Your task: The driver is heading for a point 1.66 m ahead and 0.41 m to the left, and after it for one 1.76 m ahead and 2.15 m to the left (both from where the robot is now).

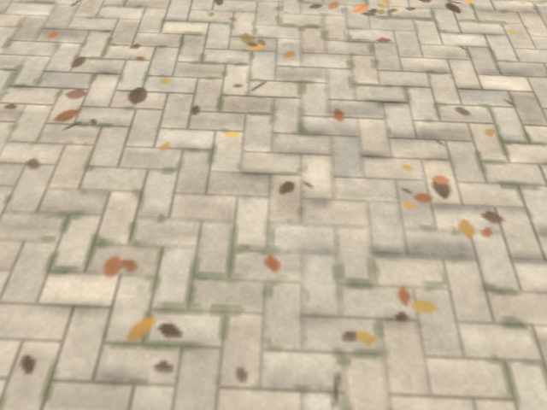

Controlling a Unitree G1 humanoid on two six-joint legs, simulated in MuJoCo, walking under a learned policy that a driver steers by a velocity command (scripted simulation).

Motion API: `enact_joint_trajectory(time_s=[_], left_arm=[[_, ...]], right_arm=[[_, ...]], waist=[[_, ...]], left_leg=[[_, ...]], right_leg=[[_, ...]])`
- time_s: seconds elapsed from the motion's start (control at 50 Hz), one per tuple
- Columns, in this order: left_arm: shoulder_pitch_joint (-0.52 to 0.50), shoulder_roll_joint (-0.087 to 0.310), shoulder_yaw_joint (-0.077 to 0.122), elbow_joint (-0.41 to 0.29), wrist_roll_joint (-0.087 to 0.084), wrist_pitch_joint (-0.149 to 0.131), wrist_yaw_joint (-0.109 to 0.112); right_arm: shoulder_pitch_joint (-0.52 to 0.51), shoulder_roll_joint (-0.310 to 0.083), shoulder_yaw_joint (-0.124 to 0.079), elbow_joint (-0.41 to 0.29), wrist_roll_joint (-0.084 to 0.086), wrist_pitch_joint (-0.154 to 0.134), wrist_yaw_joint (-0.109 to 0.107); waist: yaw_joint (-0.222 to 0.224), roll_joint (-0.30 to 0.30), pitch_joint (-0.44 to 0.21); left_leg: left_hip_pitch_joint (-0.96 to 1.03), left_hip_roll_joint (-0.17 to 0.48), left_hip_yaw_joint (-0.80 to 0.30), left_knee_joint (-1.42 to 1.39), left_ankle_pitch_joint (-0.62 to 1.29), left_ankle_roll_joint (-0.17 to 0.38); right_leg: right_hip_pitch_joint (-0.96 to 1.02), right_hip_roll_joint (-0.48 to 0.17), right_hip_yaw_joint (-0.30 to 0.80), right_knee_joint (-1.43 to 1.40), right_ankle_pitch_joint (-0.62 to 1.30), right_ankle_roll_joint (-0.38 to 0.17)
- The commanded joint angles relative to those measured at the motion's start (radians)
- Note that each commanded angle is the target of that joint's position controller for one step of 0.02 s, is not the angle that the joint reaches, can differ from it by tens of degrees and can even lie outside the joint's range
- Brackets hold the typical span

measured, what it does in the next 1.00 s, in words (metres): walks ahead: right foot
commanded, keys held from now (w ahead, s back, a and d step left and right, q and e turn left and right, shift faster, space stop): no key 0.38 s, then w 0.62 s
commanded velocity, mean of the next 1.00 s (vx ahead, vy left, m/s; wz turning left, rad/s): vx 0.20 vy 0.00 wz -0.03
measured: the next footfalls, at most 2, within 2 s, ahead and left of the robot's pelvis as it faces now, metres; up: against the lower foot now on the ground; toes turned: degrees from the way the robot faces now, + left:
right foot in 0.02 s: +0.02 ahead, -0.14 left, +0.00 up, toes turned +4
right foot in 1.04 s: +0.40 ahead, -0.14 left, +0.00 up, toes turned -1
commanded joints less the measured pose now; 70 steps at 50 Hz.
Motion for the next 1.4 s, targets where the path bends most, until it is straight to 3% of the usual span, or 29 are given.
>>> enact_joint_trajectory(time_s=[0.02, 0.04, 0.06, 0.1, 0.38, 0.42, 0.48, 0.5, 0.54, 0.58, 0.6, 0.62, 0.64, 0.66, 0.68, 0.74, 0.84, 0.96, 1.0, 1.04, 1.06, 1.08, 1.1, 1.12, 1.14, 1.18, 1.24, 1.3, 1.4], left_arm=[[0.008, 0.081, 0.016, -0.054, 0.010, -0.011, 0.001], [0.004, 0.139, 0.025, -0.068, 0.015, -0.008, 0.008], [0.004, 0.139, 0.030, -0.045, 0.016, -0.009, 0.002], [-0.003, 0.073, 0.013, -0.047, 0.024, -0.018, -0.008], [0.051, 0.051, -0.006, 0.005, 0.018, -0.053, 0.006], [0.080, 0.064, 0.000, 0.023, 0.012, -0.046, 0.011], [0.142, 0.127, 0.018, 0.035, 0.000, -0.046, 0.013], [0.147, 0.135, 0.021, 0.041, -0.007, -0.053, 0.015], [0.114, 0.121, 0.017, 0.040, -0.014, -0.066, 0.015], [0.022, 0.095, 0.008, 0.015, -0.022, -0.065, 0.011], [-0.026, 0.039, -0.007, -0.010, -0.013, -0.072, 0.010], [-0.052, -0.001, -0.015, -0.057, -0.016, -0.089, 0.015], [-0.048, 0.064, 0.003, -0.066, -0.037, -0.106, 0.020], [-0.005, 0.081, 0.009, -0.046, -0.048, -0.119, 0.012], [0.018, 0.073, 0.008, -0.023, -0.042, -0.129, 0.002], [-0.033, 0.057, 0.013, -0.026, -0.015, -0.137, -0.021], [-0.168, -0.015, -0.017, -0.072, -0.017, -0.134, -0.045], [-0.258, 0.037, -0.011, -0.111, -0.028, -0.139, -0.063], [-0.192, 0.078, 0.006, -0.098, -0.023, -0.140, -0.061], [0.098, 0.144, 0.045, -0.013, -0.023, -0.131, -0.043], [0.275, 0.220, 0.062, 0.024, -0.013, -0.119, -0.028], [0.274, 0.252, 0.057, 0.040, 0.001, -0.124, -0.045], [0.218, 0.141, 0.031, 0.034, -0.006, -0.129, -0.046], [0.139, 0.108, 0.020, 0.033, -0.011, -0.132, -0.045], [0.079, 0.103, 0.016, 0.030, -0.006, -0.136, -0.048], [0.024, 0.072, 0.009, 0.036, 0.013, -0.147, -0.052], [0.036, 0.071, 0.009, 0.071, -0.001, -0.166, -0.053], [0.083, 0.103, 0.016, 0.103, 0.001, -0.163, -0.039], [0.173, 0.140, 0.019, 0.149, -0.012, -0.146, -0.023]], right_arm=[[0.006, -0.133, -0.026, -0.044, 0.004, -0.014, 0.004], [0.028, -0.131, -0.023, -0.043, -0.014, -0.027, 0.013], [0.043, -0.118, -0.020, -0.033, -0.014, -0.032, 0.014], [-0.025, -0.133, -0.020, -0.027, -0.014, -0.029, 0.011], [0.021, -0.125, -0.021, 0.089, -0.002, -0.009, -0.020], [0.042, -0.117, -0.020, 0.116, 0.003, -0.006, -0.024], [-0.001, -0.103, -0.019, 0.094, 0.018, -0.033, -0.020], [-0.009, -0.106, -0.020, 0.086, 0.026, -0.050, -0.014], [0.025, -0.102, -0.022, 0.098, 0.038, -0.079, 0.002], [0.180, -0.104, -0.030, 0.175, 0.036, -0.095, 0.017], [0.285, -0.157, -0.046, 0.214, 0.025, -0.099, 0.018], [0.376, -0.264, -0.070, 0.232, 0.021, -0.105, 0.025], [0.355, -0.254, -0.061, 0.213, 0.002, -0.113, 0.031], [0.294, -0.197, -0.045, 0.192, 0.004, -0.119, 0.026], [0.264, -0.171, -0.038, 0.177, 0.009, -0.118, 0.022], [0.267, -0.121, -0.016, 0.178, 0.008, -0.101, 0.017], [0.302, -0.164, -0.014, 0.182, 0.008, -0.078, -0.007], [0.330, -0.200, -0.027, 0.198, 0.027, -0.072, -0.010], [0.313, -0.222, -0.037, 0.193, 0.023, -0.065, -0.009], [0.296, -0.214, -0.034, 0.178, 0.010, -0.053, -0.011], [0.315, -0.155, -0.013, 0.145, -0.019, -0.054, -0.013], [0.458, -0.021, 0.021, 0.144, 0.007, -0.076, -0.002], [0.354, -0.157, -0.010, 0.141, 0.038, -0.096, 0.006], [0.239, -0.198, -0.025, 0.105, 0.056, -0.107, 0.009], [0.193, -0.180, -0.021, 0.096, 0.045, -0.113, 0.003], [0.209, -0.151, -0.025, 0.100, 0.025, -0.100, 0.002], [0.201, -0.116, -0.020, 0.092, 0.017, -0.072, -0.001], [0.075, -0.114, -0.017, 0.040, 0.003, -0.068, -0.002], [-0.111, -0.088, 0.000, -0.014, 0.009, -0.090, 0.020]], waist=[[0.002, 0.144, -0.118], [-0.029, 0.044, -0.128], [-0.046, -0.068, -0.130], [-0.008, -0.022, -0.077], [-0.008, 0.010, -0.021], [-0.001, -0.015, -0.031], [0.033, -0.151, 0.072], [0.031, -0.170, 0.105], [-0.002, -0.172, 0.114], [-0.085, -0.115, 0.071], [-0.120, 0.007, 0.043], [-0.128, 0.273, 0.023], [-0.120, 0.272, 0.056], [-0.079, 0.180, 0.093], [-0.065, 0.141, 0.083], [-0.064, 0.122, 0.058], [-0.093, 0.112, 0.066], [-0.073, 0.131, 0.110], [-0.015, 0.144, 0.044], [0.134, 0.132, -0.148], [0.173, -0.041, -0.307], [0.072, -0.319, -0.448], [0.099, -0.186, -0.305], [0.083, -0.113, -0.148], [0.052, -0.010, -0.089], [-0.010, -0.030, -0.062], [-0.035, -0.031, -0.029], [-0.009, -0.010, 0.027], [0.062, -0.003, 0.047]], left_leg=[[0.066, 0.143, -0.141, -0.077, 0.357, 0.096], [0.020, 0.105, -0.102, -0.052, 0.254, 0.052], [0.056, 0.049, -0.033, -0.069, 0.114, 0.010], [0.059, 0.039, -0.014, -0.036, 0.083, -0.020], [0.057, 0.043, -0.021, -0.037, 0.129, -0.037], [0.031, -0.001, 0.029, 0.005, -0.063, -0.033], [-0.152, -0.034, 0.087, 0.193, -0.217, -0.009], [-0.184, -0.008, 0.061, 0.238, -0.205, 0.012], [-0.157, 0.022, 0.040, 0.184, -0.223, 0.063], [0.130, -0.001, 0.050, -0.018, -0.079, 0.090], [0.241, 0.091, -0.112, -0.106, -0.140, 0.113], [0.338, 0.287, -0.499, -0.282, -0.323, 0.221], [0.329, 0.395, -0.702, -0.351, -0.325, 0.308], [0.334, 0.380, -0.625, -0.332, -0.297, 0.298], [0.352, 0.332, -0.518, -0.327, -0.258, 0.262], [0.347, 0.249, -0.300, -0.354, 0.011, 0.193], [0.245, 0.186, -0.104, -0.378, 0.259, 0.180], [0.258, 0.254, -0.077, -0.367, 0.320, 0.165], [0.309, 0.260, -0.052, -0.252, 0.617, 0.143], [0.199, 0.191, 0.007, 0.102, 0.809, 0.097], [-0.037, 0.118, 0.039, 0.447, 0.418, 0.069], [-0.328, -0.064, -0.052, 0.742, -0.299, 0.030], [-0.437, -0.005, -0.120, 0.838, -0.283, 0.045], [-0.479, 0.044, -0.083, 0.827, -0.180, 0.060], [-0.437, 0.093, -0.063, 0.784, -0.089, 0.057], [-0.342, 0.147, -0.069, 0.707, 0.002, 0.046], [-0.340, 0.164, -0.049, 0.624, 0.028, 0.019], [-0.439, 0.171, -0.039, 0.458, 0.164, -0.013], [-0.366, 0.111, 0.020, 0.133, 0.400, -0.014]], right_leg=[[0.145, -0.018, 0.002, -0.217, 0.287, -0.029], [0.191, -0.084, 0.060, -0.160, 0.465, -0.062], [0.115, -0.071, 0.052, -0.126, 0.326, -0.106], [0.048, -0.061, 0.062, -0.161, 0.206, -0.112], [0.014, -0.034, 0.046, -0.164, 0.195, -0.101], [0.020, -0.024, 0.053, -0.193, -0.062, -0.123], [-0.017, -0.175, 0.300, -0.351, -0.496, -0.241], [-0.034, -0.229, 0.378, -0.383, -0.504, -0.275], [-0.039, -0.246, 0.375, -0.373, -0.414, -0.279], [-0.162, -0.149, 0.224, -0.276, -0.277, -0.213], [-0.251, -0.059, 0.093, -0.073, -0.162, -0.153], [-0.411, 0.068, -0.068, 0.246, -0.129, -0.082], [-0.532, 0.049, 0.009, 0.441, -0.252, -0.085], [-0.588, -0.005, 0.047, 0.532, -0.173, -0.106], [-0.607, -0.035, 0.029, 0.545, -0.081, -0.123], [-0.575, -0.088, -0.024, 0.456, 0.105, -0.119], [-0.448, -0.057, -0.107, 0.154, 0.282, -0.065], [-0.326, -0.033, -0.095, -0.038, 0.349, -0.109], [-0.211, 0.002, -0.115, -0.050, 0.301, -0.148], [0.193, 0.025, -0.130, -0.048, 0.295, -0.207], [0.501, -0.198, 0.137, -0.024, 0.235, -0.266], [0.693, -0.394, 0.662, -0.240, -0.085, -0.414], [0.579, -0.358, 0.671, -0.333, -0.192, -0.367], [0.430, -0.328, 0.502, -0.342, -0.111, -0.328], [0.295, -0.289, 0.382, -0.359, 0.052, -0.315], [0.150, -0.221, 0.232, -0.407, 0.217, -0.307], [0.070, -0.203, 0.140, -0.467, 0.293, -0.330], [0.070, -0.194, 0.087, -0.499, 0.325, -0.335], [0.101, -0.160, -0.008, -0.497, 0.343, -0.290]])
Velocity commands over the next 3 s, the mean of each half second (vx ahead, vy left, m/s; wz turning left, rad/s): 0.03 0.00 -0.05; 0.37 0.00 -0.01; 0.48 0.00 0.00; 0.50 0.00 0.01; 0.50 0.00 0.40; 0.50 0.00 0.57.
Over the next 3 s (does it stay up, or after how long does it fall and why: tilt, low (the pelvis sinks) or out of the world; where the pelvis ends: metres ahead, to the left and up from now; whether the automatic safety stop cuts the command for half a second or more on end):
stays up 1.25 0.11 0.01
